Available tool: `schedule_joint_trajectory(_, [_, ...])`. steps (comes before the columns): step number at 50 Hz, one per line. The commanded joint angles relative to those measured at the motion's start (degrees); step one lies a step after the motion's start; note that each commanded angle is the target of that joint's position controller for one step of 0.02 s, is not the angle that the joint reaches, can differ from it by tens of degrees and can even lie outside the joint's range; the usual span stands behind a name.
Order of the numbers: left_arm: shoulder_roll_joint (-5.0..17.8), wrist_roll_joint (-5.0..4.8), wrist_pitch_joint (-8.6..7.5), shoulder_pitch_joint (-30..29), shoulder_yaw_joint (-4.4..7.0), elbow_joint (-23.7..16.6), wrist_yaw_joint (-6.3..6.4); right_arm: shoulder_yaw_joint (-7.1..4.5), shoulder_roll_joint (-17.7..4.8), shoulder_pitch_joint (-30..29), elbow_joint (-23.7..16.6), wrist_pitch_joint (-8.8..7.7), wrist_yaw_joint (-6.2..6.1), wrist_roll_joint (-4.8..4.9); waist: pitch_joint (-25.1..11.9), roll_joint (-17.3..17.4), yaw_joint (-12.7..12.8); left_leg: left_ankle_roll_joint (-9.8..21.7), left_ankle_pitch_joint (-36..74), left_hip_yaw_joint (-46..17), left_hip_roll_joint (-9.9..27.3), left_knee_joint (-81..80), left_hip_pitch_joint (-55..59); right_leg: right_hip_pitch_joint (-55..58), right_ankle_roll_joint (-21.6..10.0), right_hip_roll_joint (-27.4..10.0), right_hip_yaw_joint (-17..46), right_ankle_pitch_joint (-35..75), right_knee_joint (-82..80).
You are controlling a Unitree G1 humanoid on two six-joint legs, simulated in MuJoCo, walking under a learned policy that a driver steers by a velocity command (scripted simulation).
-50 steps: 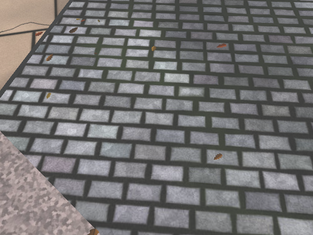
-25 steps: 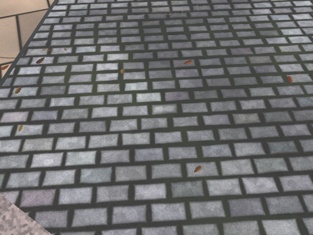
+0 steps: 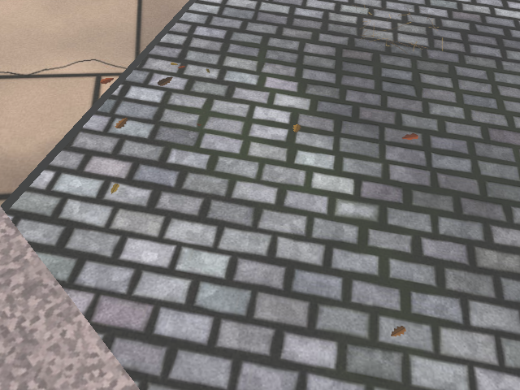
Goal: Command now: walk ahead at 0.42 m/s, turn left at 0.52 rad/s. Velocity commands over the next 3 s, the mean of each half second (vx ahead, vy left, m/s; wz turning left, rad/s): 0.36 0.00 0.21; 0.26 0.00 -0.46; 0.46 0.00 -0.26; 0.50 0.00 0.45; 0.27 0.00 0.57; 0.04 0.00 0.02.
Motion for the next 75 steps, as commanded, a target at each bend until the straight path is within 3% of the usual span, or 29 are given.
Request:
schedule_joint_trajectory(1, [5.54,1.15,-1.70,-4.96,1.49,-5.41,-0.39,-1.97,-9.10,-0.78,-5.01,-1.17,-1.15,-0.32,1.71,6.57,0.29,9.30,1.63,-24.36,14.02,-21.64,10.75,-15.52,0.35,-2.88,3.13,9.09,-5.92])
schedule_joint_trajectory(8, [1.49,0.71,-1.45,-16.96,-0.18,-7.23,-1.54,-2.22,-9.04,5.15,-1.50,-0.25,-3.33,0.79,2.75,7.37,-2.94,6.29,16.95,-15.00,9.79,-20.95,9.71,-10.68,3.97,1.90,0.57,24.84,-30.35])
schedule_joint_trajectory(14, [1.90,0.40,-2.78,-22.47,-0.49,-8.19,-3.42,-2.20,-8.39,7.55,1.64,0.60,-3.54,0.58,4.69,8.02,-4.76,4.97,25.56,-14.30,12.15,-16.84,15.49,-6.84,0.52,2.80,-1.34,26.77,-39.88])
schedule_joint_trajectory(16, [3.73,0.83,-3.05,-17.91,0.35,-6.81,-3.40,-2.40,-9.21,6.58,1.62,0.96,-3.63,0.01,1.16,10.23,-2.58,3.19,43.60,-12.98,11.72,-10.30,18.72,-0.70,-2.03,5.11,-3.27,23.08,-40.07])
schedule_joint_trajectory(18, [6.48,1.37,-3.21,-4.40,1.49,-3.07,-2.78,-2.17,-9.59,3.37,0.43,1.09,-3.53,-0.27,-8.11,10.16,4.75,-0.07,57.04,-9.69,8.31,6.23,16.80,17.21,-6.01,4.89,-3.80,30.35,-42.53])
schedule_joint_trajectory(19, [10.01,2.66,-3.06,4.76,1.84,-1.66,-2.42,-1.11,-6.48,4.38,-1.30,0.78,-3.37,-1.90,-18.18,1.61,6.35,-2.49,36.12,-9.68,4.72,24.27,1.92,39.30,-11.95,-7.25,10.07,49.50,-35.83])
schedule_joint_trajectory(20, [10.80,2.25,-2.48,6.68,1.61,0.34,-2.91,0.41,-2.00,15.58,1.05,0.58,-2.68,-1.46,-27.46,-13.38,1.76,-7.71,-20.55,-8.21,-3.93,45.58,-16.01,57.04,-24.21,-23.14,33.42,60.59,-35.74])
schedule_joint_trajectory(21, [7.28,0.07,-1.44,6.57,1.46,-0.11,-2.83,-0.97,-9.39,13.55,1.74,0.46,-2.27,-0.62,-27.99,-6.15,4.34,-7.61,-18.08,-11.28,-1.31,48.96,-17.81,53.36,-22.45,-19.17,35.51,46.29,-40.19])
schedule_joint_trajectory(22, [6.02,-0.83,-0.65,0.12,0.86,-1.54,-2.36,-1.60,-11.10,4.35,-1.16,0.38,-2.26,0.38,-16.78,-3.69,4.38,-7.72,-14.07,-9.46,1.58,47.29,-21.49,43.81,-19.13,-15.80,27.56,40.06,-42.49])
schedule_joint_trajectory(23, [4.96,-0.70,0.17,-3.80,0.31,-2.33,-1.85,-1.54,-10.99,-1.39,-2.74,0.21,-2.61,-0.28,-9.96,2.01,3.73,-7.84,-10.58,-7.28,3.13,43.91,-21.70,33.59,-16.70,-12.74,22.76,38.35,-45.17])
schedule_joint_trajectory(25, [6.99,0.69,0.92,-4.94,0.72,-2.64,-1.09,-1.53,-9.28,-3.31,-5.01,0.81,-3.28,-1.17,-5.16,2.05,0.76,-8.28,-7.09,-6.75,4.45,38.74,-16.83,20.28,-15.94,-9.84,19.98,38.48,-48.91])
schedule_joint_trajectory(30, [9.21,0.59,2.49,-5.10,1.81,-2.17,-0.15,-0.41,-5.34,-1.99,-5.22,2.04,-4.61,-1.46,-7.99,-2.31,-1.09,-9.88,-3.69,-4.47,3.20,22.15,-9.15,10.26,-15.02,-6.42,14.82,40.75,-48.58])
schedule_joint_trajectory(34, [9.27,-1.12,4.44,-4.65,2.01,-2.33,0.97,-0.40,-5.54,-8.59,-7.57,2.59,-3.96,-0.69,-7.06,-4.22,0.92,-9.49,4.06,-4.83,2.31,12.83,-6.65,5.64,-12.01,-3.63,18.99,1.30,-51.70])
schedule_joint_trajectory(39, [7.94,-0.82,4.98,-2.54,1.40,-2.42,0.91,-1.49,-6.48,-7.63,-8.20,-0.46,-3.02,0.58,-4.76,-5.25,-0.76,-6.13,4.27,-4.05,1.77,-5.52,4.78,3.89,-8.73,-1.92,24.87,-13.24,-46.31])
schedule_joint_trajectory(40, [5.33,-0.58,4.80,-1.92,0.58,-2.58,0.81,-2.27,-8.53,-4.46,-7.84,-0.84,-3.51,0.30,-5.06,-2.30,-2.20,-3.79,1.12,-8.18,7.53,-9.99,12.01,-1.50,-5.75,0.98,22.19,-16.01,-39.39])
schedule_joint_trajectory(41, [0.50,-0.64,4.31,-1.70,-0.68,-3.96,0.60,-3.23,-12.59,-0.68,-7.44,-0.60,-3.98,-1.58,-6.93,9.63,-2.59,1.57,-12.67,-24.25,19.83,-15.50,19.48,-11.36,-2.03,7.98,11.31,-15.93,-23.26])
schedule_joint_trajectory(42, [3.50,-0.88,3.17,-3.41,0.00,-6.66,0.44,-4.18,-15.31,0.27,-6.43,-0.71,-3.07,-2.86,-3.09,16.63,-1.83,7.18,-22.36,-39.85,26.59,-20.83,15.91,-19.73,-1.66,6.53,8.58,-13.50,-13.56])
schedule_joint_trajectory(44, [8.14,-0.53,3.01,-1.86,1.57,-4.79,0.08,-2.78,-9.22,-4.17,-7.49,-1.25,-3.23,-0.73,1.29,11.30,-0.21,5.90,-20.34,-31.02,22.26,-20.68,13.87,-21.67,0.04,2.59,8.29,-5.12,-6.36])
schedule_joint_trajectory(48, [4.71,-0.35,3.30,-2.67,1.18,-4.32,-0.73,-2.27,-7.52,-3.46,-6.46,-1.95,-3.46,-1.05,2.00,9.00,-0.94,3.31,-0.16,-14.11,16.98,-22.58,12.32,-20.12,2.64,0.07,5.08,7.47,-1.41])
schedule_joint_trajectory(54, [2.39,-0.48,3.39,-8.84,0.35,-6.87,-1.86,-3.06,-9.15,-0.43,-3.48,-1.87,-3.05,-0.90,2.96,8.55,-3.03,3.99,11.18,-3.06,17.08,-23.53,14.67,-18.95,4.16,-1.49,2.92,15.46,-13.36])
schedule_joint_trajectory(62, [1.16,-0.74,2.60,-15.99,-0.64,-10.26,-4.21,-4.06,-12.11,3.52,1.38,-0.61,-2.45,1.49,5.20,8.07,-3.42,3.36,26.65,3.35,20.45,-19.68,17.65,-6.89,-2.18,0.74,-3.96,8.10,-30.45])
schedule_joint_trajectory(65, [8.10,-0.41,2.41,3.67,3.02,-5.03,-2.98,-3.27,-12.42,2.92,2.66,-0.25,-2.78,1.99,-7.09,7.58,8.66,0.29,49.00,8.02,16.70,4.39,8.80,26.74,-7.42,4.94,-5.27,12.94,-37.29])
schedule_joint_trajectory(66, [13.80,0.68,2.84,13.16,4.33,-3.26,-1.60,-1.33,-7.46,3.86,0.41,-0.93,-2.47,0.36,-16.55,-2.13,10.83,-2.87,20.78,8.05,11.61,26.05,-11.26,49.70,-12.62,-10.55,14.67,11.33,-36.26])
schedule_joint_trajectory(67, [15.06,0.60,2.51,13.05,3.83,-3.33,-1.30,-0.04,-4.46,6.90,0.18,-2.23,-2.09,0.87,-26.09,-11.55,8.04,-4.63,-16.09,-1.50,2.67,42.03,-22.68,55.35,-20.03,-22.90,40.30,5.59,-45.22])
schedule_joint_trajectory(68, [10.20,0.80,2.04,10.85,2.47,-3.35,-1.49,-2.11,-10.89,1.54,-0.23,-2.97,-1.89,2.82,-19.99,-5.20,10.16,-4.15,-13.85,-8.25,5.04,45.60,-27.17,49.14,-17.12,-20.86,33.88,5.00,-47.24])
schedule_joint_trajectory(69, [8.11,0.55,1.70,8.34,1.73,-2.33,-1.44,-2.20,-10.95,-2.37,-1.73,-3.10,-1.83,3.46,-11.29,-5.31,8.34,-3.49,-9.53,-6.28,7.62,43.95,-28.87,40.91,-14.49,-18.31,23.40,7.82,-47.77])
schedule_joint_trajectory(71, [3.18,0.51,0.67,1.37,0.36,-1.74,-1.85,-2.39,-9.29,-3.35,-0.68,-2.03,-2.45,1.25,-3.33,-2.24,3.71,-3.40,-0.58,-5.75,11.29,37.03,-24.63,27.92,-10.42,-12.15,12.42,13.04,-51.66])
schedule_joint_trajectory(72, [3.36,1.02,0.13,-0.06,0.51,-1.59,-1.86,-2.25,-7.91,-0.11,0.01,-1.10,-2.16,1.46,-3.14,-5.83,1.60,-3.88,2.68,-6.21,11.89,36.80,-20.67,23.79,-10.77,-12.18,9.55,15.77,-53.81])
schedule_joint_trajectory(75, [3.08,1.51,-1.54,-1.49,0.96,0.22,-1.71,-2.05,-5.48,0.91,1.06,0.73,-2.14,1.78,-0.03,-2.19,-0.35,-5.27,6.39,-6.67,11.44,35.09,-20.25,18.87,-10.83,-11.19,2.30,23.43,-57.48])
Next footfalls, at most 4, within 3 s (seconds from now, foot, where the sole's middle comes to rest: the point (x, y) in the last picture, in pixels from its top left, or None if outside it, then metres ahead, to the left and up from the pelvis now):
0.36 right None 0.41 -0.08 -0.77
0.80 left None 0.44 0.15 -0.77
1.30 right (320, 341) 0.63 -0.19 -0.77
1.84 left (270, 230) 1.00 -0.07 -0.77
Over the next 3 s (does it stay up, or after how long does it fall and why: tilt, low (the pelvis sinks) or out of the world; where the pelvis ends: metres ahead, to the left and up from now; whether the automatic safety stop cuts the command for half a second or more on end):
stays up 1.15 -0.15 -0.01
